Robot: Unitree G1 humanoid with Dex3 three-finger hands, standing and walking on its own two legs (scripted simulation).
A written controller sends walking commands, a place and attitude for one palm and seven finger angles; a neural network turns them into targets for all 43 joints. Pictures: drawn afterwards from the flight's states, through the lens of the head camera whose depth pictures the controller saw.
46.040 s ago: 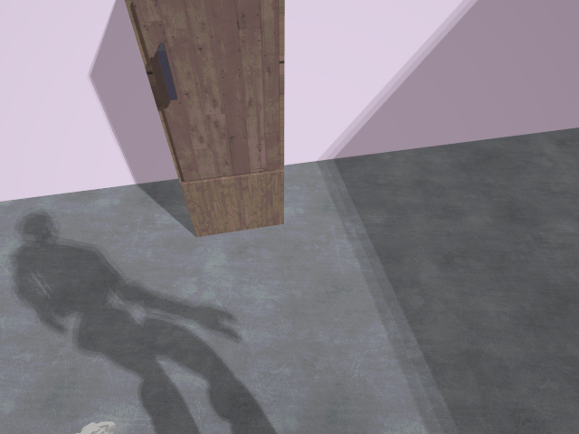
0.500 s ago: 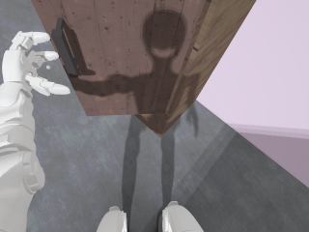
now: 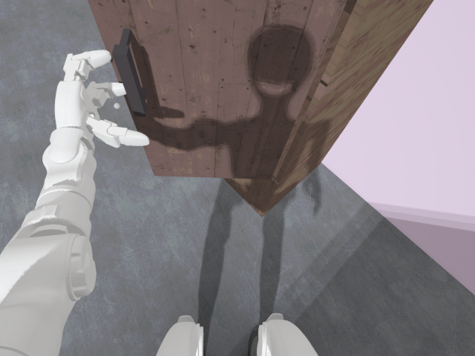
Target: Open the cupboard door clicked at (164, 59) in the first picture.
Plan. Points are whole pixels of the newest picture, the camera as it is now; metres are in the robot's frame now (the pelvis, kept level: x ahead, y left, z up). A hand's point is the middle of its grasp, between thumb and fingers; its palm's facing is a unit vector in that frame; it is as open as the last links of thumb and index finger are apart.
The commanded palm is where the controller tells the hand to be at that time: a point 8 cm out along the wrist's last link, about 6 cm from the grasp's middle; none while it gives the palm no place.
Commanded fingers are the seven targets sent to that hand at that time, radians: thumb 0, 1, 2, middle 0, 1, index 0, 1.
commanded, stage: slide the fingers in behind the handle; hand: left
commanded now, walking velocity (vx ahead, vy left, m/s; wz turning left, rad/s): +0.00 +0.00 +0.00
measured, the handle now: (134, 76) +0.55 +0.17 +0.08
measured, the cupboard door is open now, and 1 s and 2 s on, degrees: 47 45 46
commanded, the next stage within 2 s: move the hooked fingers beside the handle in 0.48 s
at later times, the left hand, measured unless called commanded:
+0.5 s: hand (120, 104) +0.50 +0.18 +0.07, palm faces +0.07 -1.00 +0.00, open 15.5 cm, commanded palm +0.48 +0.18 +0.07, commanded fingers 0.00 -0.50 0.30 -0.30 -1.20 -0.30 -1.20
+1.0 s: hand (143, 103) +0.51 +0.15 +0.07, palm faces -0.01 -1.00 -0.02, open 14.1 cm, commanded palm +0.48 +0.20 +0.07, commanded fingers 0.00 -0.50 0.30 -0.30 -1.20 -0.30 -1.20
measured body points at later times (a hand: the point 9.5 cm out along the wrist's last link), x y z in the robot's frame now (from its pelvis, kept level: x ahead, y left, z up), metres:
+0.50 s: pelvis +0.00 +0.00 +0.00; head +0.13 +0.02 +0.43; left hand +0.49 +0.24 +0.07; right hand +0.00 -0.27 -0.12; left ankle +0.00 +0.09 -0.67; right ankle +0.01 -0.12 -0.67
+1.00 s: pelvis +0.00 -0.01 +0.00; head +0.12 +0.00 +0.43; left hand +0.50 +0.20 +0.07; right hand +0.00 -0.26 -0.12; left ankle +0.00 +0.09 -0.67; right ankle +0.01 -0.12 -0.67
